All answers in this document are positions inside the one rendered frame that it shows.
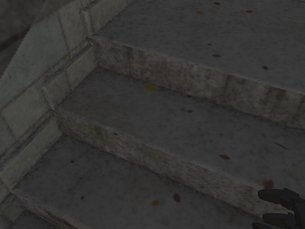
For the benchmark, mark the robot right hand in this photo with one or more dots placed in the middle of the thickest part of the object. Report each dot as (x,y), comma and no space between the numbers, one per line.
(288,199)

